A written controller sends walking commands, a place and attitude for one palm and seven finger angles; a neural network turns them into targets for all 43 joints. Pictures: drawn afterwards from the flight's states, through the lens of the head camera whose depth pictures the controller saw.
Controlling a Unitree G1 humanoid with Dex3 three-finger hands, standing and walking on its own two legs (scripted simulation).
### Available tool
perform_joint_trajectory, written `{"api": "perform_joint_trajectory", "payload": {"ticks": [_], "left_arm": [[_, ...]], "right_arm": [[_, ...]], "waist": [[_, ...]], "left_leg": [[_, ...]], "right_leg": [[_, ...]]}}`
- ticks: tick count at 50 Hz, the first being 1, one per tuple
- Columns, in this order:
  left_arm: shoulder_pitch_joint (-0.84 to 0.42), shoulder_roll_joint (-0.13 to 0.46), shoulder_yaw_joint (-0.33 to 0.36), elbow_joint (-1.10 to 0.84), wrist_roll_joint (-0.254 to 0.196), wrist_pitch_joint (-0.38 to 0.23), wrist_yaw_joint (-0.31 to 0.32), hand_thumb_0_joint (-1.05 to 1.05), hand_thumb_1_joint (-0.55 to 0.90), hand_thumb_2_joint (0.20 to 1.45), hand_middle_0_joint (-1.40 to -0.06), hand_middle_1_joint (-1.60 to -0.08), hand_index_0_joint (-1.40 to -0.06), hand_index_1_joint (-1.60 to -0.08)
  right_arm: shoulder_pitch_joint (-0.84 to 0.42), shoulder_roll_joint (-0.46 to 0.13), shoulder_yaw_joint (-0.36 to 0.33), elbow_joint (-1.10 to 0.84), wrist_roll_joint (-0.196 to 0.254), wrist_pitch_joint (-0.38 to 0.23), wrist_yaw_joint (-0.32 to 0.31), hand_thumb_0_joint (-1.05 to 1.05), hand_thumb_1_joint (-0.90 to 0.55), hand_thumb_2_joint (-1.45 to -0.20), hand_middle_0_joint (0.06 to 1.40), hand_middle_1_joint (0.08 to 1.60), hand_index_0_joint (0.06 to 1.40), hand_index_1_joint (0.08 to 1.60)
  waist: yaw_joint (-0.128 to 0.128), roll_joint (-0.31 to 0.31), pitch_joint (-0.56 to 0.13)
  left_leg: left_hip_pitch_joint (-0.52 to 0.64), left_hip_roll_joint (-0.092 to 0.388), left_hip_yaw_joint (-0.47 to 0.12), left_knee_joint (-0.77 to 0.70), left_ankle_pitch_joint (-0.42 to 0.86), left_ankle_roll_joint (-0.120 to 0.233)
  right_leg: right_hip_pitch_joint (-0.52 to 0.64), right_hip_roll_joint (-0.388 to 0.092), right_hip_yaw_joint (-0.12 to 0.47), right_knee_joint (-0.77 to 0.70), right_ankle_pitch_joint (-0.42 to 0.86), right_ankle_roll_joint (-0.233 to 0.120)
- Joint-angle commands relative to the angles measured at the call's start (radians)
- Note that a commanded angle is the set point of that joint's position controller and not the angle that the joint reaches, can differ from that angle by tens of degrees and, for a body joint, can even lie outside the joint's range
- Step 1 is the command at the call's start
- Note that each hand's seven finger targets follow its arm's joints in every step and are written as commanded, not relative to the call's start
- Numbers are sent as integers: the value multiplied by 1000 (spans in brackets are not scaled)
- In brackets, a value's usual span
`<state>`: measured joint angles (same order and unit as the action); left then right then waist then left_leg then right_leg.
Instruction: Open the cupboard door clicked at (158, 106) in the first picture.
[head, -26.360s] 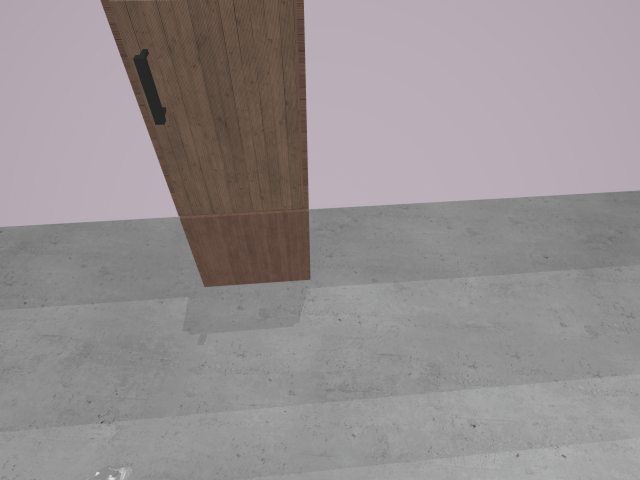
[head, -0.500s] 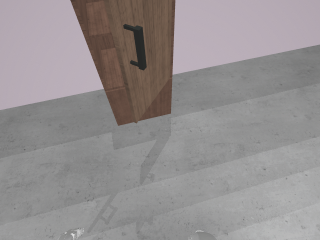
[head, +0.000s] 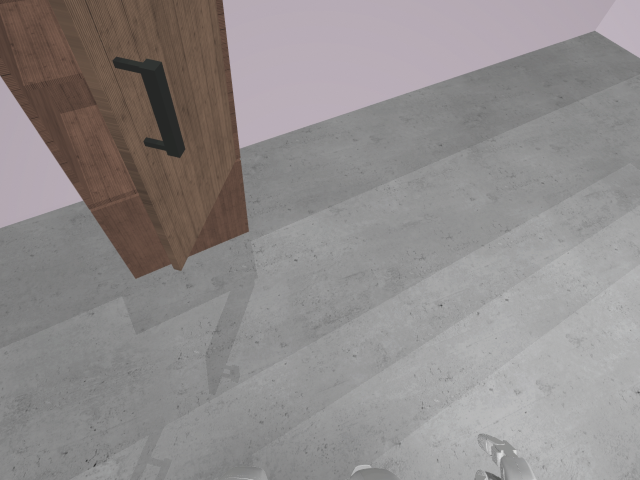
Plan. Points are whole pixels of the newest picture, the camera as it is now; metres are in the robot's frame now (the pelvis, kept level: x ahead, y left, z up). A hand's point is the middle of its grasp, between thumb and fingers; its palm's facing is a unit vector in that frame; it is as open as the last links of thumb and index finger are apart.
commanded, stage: walk to a spot facing it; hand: left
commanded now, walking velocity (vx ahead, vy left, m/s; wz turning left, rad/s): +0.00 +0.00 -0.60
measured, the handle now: (151, 110) +0.56 +0.31 +0.07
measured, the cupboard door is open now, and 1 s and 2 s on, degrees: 46 46 46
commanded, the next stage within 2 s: none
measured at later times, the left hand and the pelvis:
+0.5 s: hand (249, 401) +0.22 +0.12 -0.15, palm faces -0.33 -0.91 -0.25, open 7.4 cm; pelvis +0.04 -0.03 +0.00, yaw -19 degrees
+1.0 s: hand (291, 302) +0.39 +0.08 -0.16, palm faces -0.55 -0.81 -0.17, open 7.4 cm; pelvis +0.23 -0.06 +0.01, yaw -38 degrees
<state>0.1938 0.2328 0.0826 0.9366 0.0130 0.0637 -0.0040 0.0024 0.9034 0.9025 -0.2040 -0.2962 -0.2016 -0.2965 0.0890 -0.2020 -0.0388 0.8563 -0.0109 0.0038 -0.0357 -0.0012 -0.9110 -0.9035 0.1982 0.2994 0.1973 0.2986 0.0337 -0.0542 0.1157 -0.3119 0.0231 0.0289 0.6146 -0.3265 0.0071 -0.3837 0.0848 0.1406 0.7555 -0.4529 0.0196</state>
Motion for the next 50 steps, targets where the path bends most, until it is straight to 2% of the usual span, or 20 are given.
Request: {"api": "perform_joint_trajectory", "payload": {"ticks": [1, 4, 14, 17, 18, 19, 20, 21, 22, 25, 27, 36, 38, 39, 40, 41, 42, 45, 47, 50], "left_arm": [[-31, 106, 37, -93, 16, -27, -17, 0, 900, 900, -200, -300, -200, -300], [-26, 81, 25, -91, 9, -21, -31, 0, 900, 900, -200, -300, -200, -300], [-160, 50, -5, -129, 7, -27, -37, 0, 900, 900, -200, -300, -200, -300], [-109, 63, -3, -117, 7, -36, -38, 0, 900, 900, -200, -300, -200, -300], [-33, 83, 4, -92, 9, -40, -37, 0, 900, 900, -200, -300, -200, -300], [88, 154, 22, -57, 15, -52, -29, 0, 900, 900, -200, -300, -200, -300], [210, 284, 56, -21, 16, -62, -10, 0, 900, 900, -200, -300, -200, -300], [220, 299, 56, -19, -2, -62, 10, 0, 900, 900, -200, -300, -200, -300], [160, 244, 47, -34, -3, -62, 20, 0, 900, 900, -200, -300, -200, -300], [30, 163, 23, -73, 3, -84, 19, 0, 900, 900, -200, -300, -200, -300], [40, 163, 24, -64, 8, -103, 11, 0, 900, 900, -200, -300, -200, -300], [89, 179, 38, -34, 13, -111, -6, 0, 900, 900, -200, -300, -200, -300], [43, 174, 42, -37, 10, -109, -5, 0, 900, 900, -200, -300, -200, -300], [18, 151, 38, -45, 6, -110, -6, 0, 900, 900, -200, -300, -200, -300], [43, 93, 29, -52, -4, -111, -13, 0, 900, 900, -200, -300, -200, -300], [69, 33, 13, -74, -11, -114, -22, 0, 900, 900, -200, -300, -200, -300], [9, 71, 12, -90, -2, -115, -21, 0, 900, 900, -200, -300, -200, -300], [-26, 49, 19, -59, 18, -102, -45, 0, 900, 900, -200, -300, -200, -300], [12, 14, 7, -45, 19, -84, -56, 0, 900, 900, -200, -300, -200, -300], [-14, -7, -4, -50, 19, -70, -58, 0, 900, 900, -200, -300, -200, -300]], "right_arm": [[92, -191, -30, -58, -22, -10, -22, 0, -900, -900, 200, 300, 200, 300], [118, -163, -21, -55, -18, -14, -21, 0, -900, -900, 200, 300, 200, 300], [272, -196, -41, 14, -22, -9, -5, 0, -900, -900, 200, 300, 200, 300], [254, -210, -46, 12, -22, -6, 5, 0, -900, -900, 200, 300, 200, 300], [224, -214, -44, 8, -18, -5, 9, 0, -900, -900, 200, 300, 200, 300], [197, -182, -39, -10, -2, -8, 21, 0, -900, -900, 200, 300, 200, 300], [107, -102, -16, -75, 5, -9, 30, 0, -900, -900, 200, 300, 200, 300], [60, -158, -21, -89, -5, 1, 24, 0, -900, -900, 200, 300, 200, 300], [50, -161, -30, -81, -4, 3, 31, 0, -900, -900, 200, 300, 200, 300], [56, -142, -39, -41, -12, 3, 41, 0, -900, -900, 200, 300, 200, 300], [84, -114, -40, -25, -12, -1, 47, 0, -900, -900, 200, 300, 200, 300], [-24, -97, -40, -78, 0, -42, 48, 0, -900, -900, 200, 300, 200, 300], [84, -110, -45, -45, -1, -55, 39, 0, -900, -900, 200, 300, 200, 300], [208, -145, -53, -2, -5, -63, 26, 0, -900, -900, 200, 300, 200, 300], [359, -243, -75, 37, -20, -72, 12, 0, -900, -900, 200, 300, 200, 300], [485, -335, -90, 52, -36, -77, 9, 0, -900, -900, 200, 300, 200, 300], [444, -311, -75, 41, -30, -60, 5, 0, -900, -900, 200, 300, 200, 300], [245, -156, -32, -4, -28, -71, 12, 0, -900, -900, 200, 300, 200, 300], [242, -121, -18, 20, -20, -84, 7, 0, -900, -900, 200, 300, 200, 300], [313, -118, -15, 55, -15, -92, 7, 0, -900, -900, 200, 300, 200, 300]], "waist": [[-31, 259, -109], [-26, 220, -127], [-91, 254, -135], [-60, 243, -170], [-10, 198, -192], [59, 27, -237], [121, -321, -225], [121, -248, -181], [89, -145, -108], [-1, -119, -21], [-23, -64, -60], [-7, -110, -43], [-69, -80, -74], [-129, -18, -118], [-186, 188, -228], [-205, 474, -326], [-187, 320, -256], [-76, 184, -25], [-40, 224, -46], [-44, 196, -92]], "left_leg": [[174, 346, -240, -291, 518, 145], [250, 272, -60, -238, 682, 106], [315, 315, 65, -186, 722, 101], [269, 326, 97, -135, 517, 67], [179, 305, 124, -41, 409, 39], [-22, 250, 194, 162, 268, -6], [-378, 68, 223, 462, -330, -72], [-459, 74, 30, 576, -358, -65], [-471, 115, -9, 587, -254, -59], [-365, 119, -18, 523, -83, -86], [-300, 92, 3, 450, -36, -95], [-164, 21, 25, 121, 6, -76], [40, -7, 41, -28, 62, -67], [251, -5, 43, -123, 90, -52], [488, 177, -163, -181, -38, 2], [589, 480, -552, -321, -78, 107], [489, 518, -615, -362, -109, 170], [152, 379, -297, -415, -50, 96], [176, 323, -107, -394, 161, 62], [253, 295, 22, -378, 375, 70]], "right_leg": [[-205, -81, -63, 452, -51, 38], [-221, -104, -117, 461, 26, 51], [-75, -108, -235, 36, 21, 16], [80, -89, -260, -160, 66, -17], [231, -76, -271, -267, 150, -36], [486, -190, -114, -366, 157, -93], [646, -471, 359, -448, 311, -227], [575, -510, 401, -477, 302, -287], [502, -473, 322, -494, 140, -289], [278, -351, 186, -517, 246, -225], [275, -306, 131, -496, 362, -216], [242, -282, 173, -456, 369, -209], [162, -246, 151, -379, 371, -178], [70, -191, 104, -247, 418, -143], [-84, -91, 26, 13, 287, -96], [-262, 18, -129, 404, -153, -39], [-312, -72, -41, 538, -110, -55], [-302, -172, -88, 612, 132, -33], [-287, -181, -112, 557, 194, -16], [-321, -177, -142, 476, 230, -10]]}}
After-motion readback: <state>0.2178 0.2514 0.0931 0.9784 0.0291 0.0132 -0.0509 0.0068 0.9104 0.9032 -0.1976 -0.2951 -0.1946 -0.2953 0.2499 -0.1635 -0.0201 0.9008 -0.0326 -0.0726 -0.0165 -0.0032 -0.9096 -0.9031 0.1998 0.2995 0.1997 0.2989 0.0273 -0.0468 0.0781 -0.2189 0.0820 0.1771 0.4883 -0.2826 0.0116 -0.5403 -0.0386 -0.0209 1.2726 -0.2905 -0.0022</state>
